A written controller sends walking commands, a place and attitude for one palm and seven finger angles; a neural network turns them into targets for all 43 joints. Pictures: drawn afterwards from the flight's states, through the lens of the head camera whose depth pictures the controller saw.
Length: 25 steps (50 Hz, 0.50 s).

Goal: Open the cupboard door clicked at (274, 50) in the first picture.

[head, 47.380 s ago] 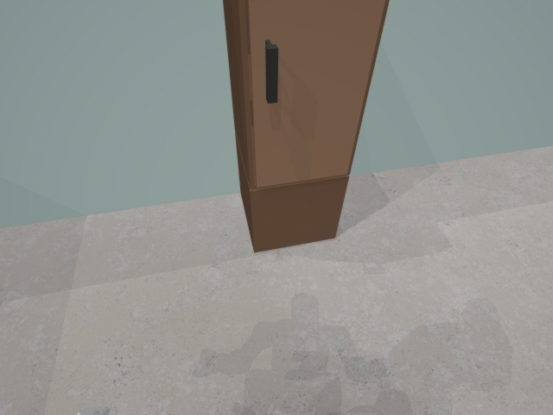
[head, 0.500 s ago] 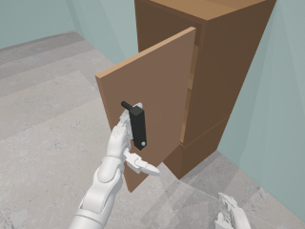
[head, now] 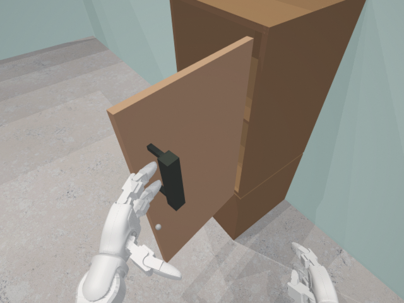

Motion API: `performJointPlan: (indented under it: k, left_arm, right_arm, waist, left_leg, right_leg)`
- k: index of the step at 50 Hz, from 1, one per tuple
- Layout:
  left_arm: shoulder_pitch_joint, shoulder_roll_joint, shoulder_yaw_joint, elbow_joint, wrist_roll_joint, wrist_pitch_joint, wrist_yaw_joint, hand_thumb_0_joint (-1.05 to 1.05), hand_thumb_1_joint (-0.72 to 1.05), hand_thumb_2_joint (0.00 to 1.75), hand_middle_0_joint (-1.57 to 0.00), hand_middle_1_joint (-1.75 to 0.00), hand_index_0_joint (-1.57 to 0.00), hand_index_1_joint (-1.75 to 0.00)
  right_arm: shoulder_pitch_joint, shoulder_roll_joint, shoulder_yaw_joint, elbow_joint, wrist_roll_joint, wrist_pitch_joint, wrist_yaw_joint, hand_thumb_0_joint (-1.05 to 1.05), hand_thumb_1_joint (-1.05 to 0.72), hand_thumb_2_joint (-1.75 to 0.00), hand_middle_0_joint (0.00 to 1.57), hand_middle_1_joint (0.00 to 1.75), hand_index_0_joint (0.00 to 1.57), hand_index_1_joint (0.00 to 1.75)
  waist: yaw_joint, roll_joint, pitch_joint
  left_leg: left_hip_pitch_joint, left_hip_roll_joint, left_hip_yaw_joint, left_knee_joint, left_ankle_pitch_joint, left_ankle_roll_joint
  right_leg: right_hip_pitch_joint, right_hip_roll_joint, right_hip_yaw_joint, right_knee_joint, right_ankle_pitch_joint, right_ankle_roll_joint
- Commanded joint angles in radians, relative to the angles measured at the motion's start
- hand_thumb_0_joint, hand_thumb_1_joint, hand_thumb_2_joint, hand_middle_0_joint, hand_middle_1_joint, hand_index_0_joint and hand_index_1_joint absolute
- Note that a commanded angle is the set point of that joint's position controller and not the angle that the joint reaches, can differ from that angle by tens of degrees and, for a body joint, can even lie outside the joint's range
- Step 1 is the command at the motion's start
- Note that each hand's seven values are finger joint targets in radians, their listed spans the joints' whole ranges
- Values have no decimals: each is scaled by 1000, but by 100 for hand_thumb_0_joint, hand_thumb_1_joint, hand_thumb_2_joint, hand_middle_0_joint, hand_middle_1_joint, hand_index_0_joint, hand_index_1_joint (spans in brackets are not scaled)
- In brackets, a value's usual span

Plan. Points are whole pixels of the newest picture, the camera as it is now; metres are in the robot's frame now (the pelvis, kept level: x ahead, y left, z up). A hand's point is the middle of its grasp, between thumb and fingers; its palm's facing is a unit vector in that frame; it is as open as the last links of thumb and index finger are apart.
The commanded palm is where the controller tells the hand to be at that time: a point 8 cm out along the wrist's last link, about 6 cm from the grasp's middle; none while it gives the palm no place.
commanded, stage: slide the hand sideways off the handle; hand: left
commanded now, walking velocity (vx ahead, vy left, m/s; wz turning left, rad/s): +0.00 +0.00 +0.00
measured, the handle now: (165, 177) +0.32 +0.10 +0.11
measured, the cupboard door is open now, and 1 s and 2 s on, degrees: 100 100 100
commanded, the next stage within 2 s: draw the hand back to the body in 0.38 s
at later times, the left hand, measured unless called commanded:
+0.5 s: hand (130, 254) +0.18 +0.13 +0.10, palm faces -0.04 -1.00 -0.03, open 16.3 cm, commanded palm +0.16 +0.18 +0.10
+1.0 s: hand (92, 245) +0.18 +0.18 +0.13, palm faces +0.00 -1.00 -0.09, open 16.1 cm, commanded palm +0.14 +0.24 +0.14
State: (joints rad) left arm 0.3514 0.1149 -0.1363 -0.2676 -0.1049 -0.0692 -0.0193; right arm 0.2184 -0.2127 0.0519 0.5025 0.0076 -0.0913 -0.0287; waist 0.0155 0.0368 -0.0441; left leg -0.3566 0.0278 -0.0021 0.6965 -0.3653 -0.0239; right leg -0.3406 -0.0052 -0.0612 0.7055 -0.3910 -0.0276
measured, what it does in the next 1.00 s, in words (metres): stands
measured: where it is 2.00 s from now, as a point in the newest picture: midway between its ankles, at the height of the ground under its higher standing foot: outside the picture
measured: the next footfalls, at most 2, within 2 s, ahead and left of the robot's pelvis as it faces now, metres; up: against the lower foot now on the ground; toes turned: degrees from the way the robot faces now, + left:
none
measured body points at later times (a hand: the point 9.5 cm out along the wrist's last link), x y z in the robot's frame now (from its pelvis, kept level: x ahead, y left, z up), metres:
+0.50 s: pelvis +0.00 +0.00 -0.01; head +0.01 -0.02 +0.44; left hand +0.17 +0.18 +0.10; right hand +0.19 -0.22 -0.08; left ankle +0.00 +0.14 -0.72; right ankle -0.01 -0.10 -0.72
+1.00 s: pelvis +0.00 +0.01 +0.00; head -0.02 -0.01 +0.45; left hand +0.17 +0.23 +0.13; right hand +0.20 -0.20 -0.06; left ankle +0.00 +0.14 -0.72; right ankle -0.01 -0.10 -0.72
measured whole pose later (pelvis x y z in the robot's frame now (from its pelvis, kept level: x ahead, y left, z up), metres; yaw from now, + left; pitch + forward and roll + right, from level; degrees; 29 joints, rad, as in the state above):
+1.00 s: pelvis +0.00 +0.01 +0.00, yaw +1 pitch +1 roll -1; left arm 0.53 0.24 0.12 -0.46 -0.26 -0.02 -0.21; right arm 0.26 -0.23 0.06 0.53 0.05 -0.25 -0.08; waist 0.04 0.06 -0.07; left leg -0.38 0.02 -0.03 0.75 -0.39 -0.01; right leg -0.33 -0.01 -0.08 0.72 -0.40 -0.01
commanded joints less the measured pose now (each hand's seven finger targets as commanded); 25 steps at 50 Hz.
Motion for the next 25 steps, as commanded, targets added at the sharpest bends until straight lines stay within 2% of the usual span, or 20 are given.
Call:
performJointPlan:
  k: [1,3,7,10,11,14,15,16,17,22,24,25]
  left_arm:
    - [4,60,106,-255,-28,-77,-24,0,-50,30,-15,-30,-15,-30]
    - [35,79,132,-277,-39,-84,-41,0,-50,30,-15,-30,-15,-30]
    - [60,84,132,-317,-48,-106,-63,0,-50,30,-15,-30,-15,-30]
    - [148,93,150,-335,-65,-124,-87,0,-50,30,-15,-30,-15,-30]
    - [163,106,167,-329,-70,-125,-92,0,-50,30,-15,-30,-15,-30]
    - [201,125,198,-350,-89,-145,-116,0,-50,30,-15,-30,-15,-30]
    - [206,114,182,-372,-92,-153,-127,0,-50,30,-15,-30,-15,-30]
    - [233,122,191,-367,-98,-155,-134,0,-50,30,-15,-30,-15,-30]
    - [228,122,191,-374,-104,-162,-142,0,-50,30,-15,-30,-15,-30]
    - [156,104,134,-399,-107,-183,-158,0,-50,30,-15,-30,-15,-30]
    - [159,113,144,-372,-101,-176,-151,0,-50,30,-15,-30,-15,-30]
    - [149,138,171,-376,-96,-172,-143,0,-50,30,-15,-30,-15,-30]
  right_arm:
    - [-83,-85,-43,-176,5,-70,-6,0,-90,-90,20,30,20,30]
    - [-78,-88,-45,-181,6,-74,-8,0,-90,-90,20,30,20,30]
    - [-64,-92,-49,-191,8,-91,-11,0,-90,-90,20,30,20,30]
    - [-50,-94,-52,-198,11,-105,-11,0,-90,-90,20,30,20,30]
    - [-47,-95,-53,-194,11,-107,-13,0,-90,-90,20,30,20,30]
    - [-47,-96,-59,-196,16,-118,-17,0,-90,-90,20,30,20,30]
    - [-47,-97,-59,-200,16,-124,-17,0,-90,-90,20,30,20,30]
    - [-46,-96,-61,-199,18,-127,-17,0,-90,-90,20,30,20,30]
    - [-44,-98,-62,-199,19,-131,-18,0,-90,-90,20,30,20,30]
    - [-36,-108,-61,-199,20,-161,-25,0,-90,-90,20,30,20,30]
    - [-35,-109,-62,-195,21,-167,-30,0,-90,-90,20,30,20,30]
    - [-37,-109,-62,-194,23,-168,-32,0,-90,-90,20,30,20,30]
  waist:
    - [13,-89,-144]
    - [11,-88,-144]
    - [2,-53,-128]
    - [9,-66,-155]
    - [9,-87,-151]
    - [7,-89,-139]
    - [5,-55,-145]
    - [9,-66,-147]
    - [-1,-70,-136]
    - [-22,-54,-112]
    - [-17,-64,-105]
    - [-10,-57,-108]
  left_leg:
    - [40,-40,7,-51,244,47]
    - [24,-43,10,-41,241,47]
    - [11,-43,7,-20,236,48]
    - [-5,-46,5,-3,247,47]
    - [-13,-45,1,1,252,48]
    - [-37,-46,-1,16,232,47]
    - [-33,-48,1,20,233,48]
    - [-43,-47,-1,27,233,47]
    - [-51,-46,-3,31,225,48]
    - [-62,-45,-19,47,172,51]
    - [-74,-44,-20,48,142,50]
    - [-75,-43,-21,43,132,50]
  right_leg:
    - [51,4,26,-101,388,20]
    - [49,2,31,-94,410,26]
    - [15,3,29,-80,392,26]
    - [26,-2,31,-62,438,33]
    - [31,-2,34,-61,450,34]
    - [15,-4,39,-54,434,38]
    - [5,-4,36,-48,429,36]
    - [12,-6,44,-49,428,37]
    - [-2,-6,42,-48,420,39]
    - [-74,1,32,-44,280,30]
    - [-90,2,36,-49,220,28]
    - [-87,2,34,-49,196,25]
